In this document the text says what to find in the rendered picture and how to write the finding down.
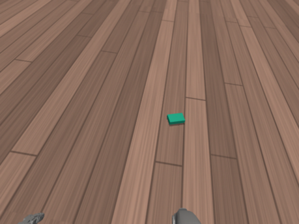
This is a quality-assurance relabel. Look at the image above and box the left robot hand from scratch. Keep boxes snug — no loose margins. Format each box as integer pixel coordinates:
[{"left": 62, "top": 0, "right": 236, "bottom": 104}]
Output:
[{"left": 18, "top": 213, "right": 44, "bottom": 224}]

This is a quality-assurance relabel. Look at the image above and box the small box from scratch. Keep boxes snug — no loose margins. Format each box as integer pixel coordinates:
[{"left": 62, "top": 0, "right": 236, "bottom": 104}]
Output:
[{"left": 167, "top": 113, "right": 185, "bottom": 125}]

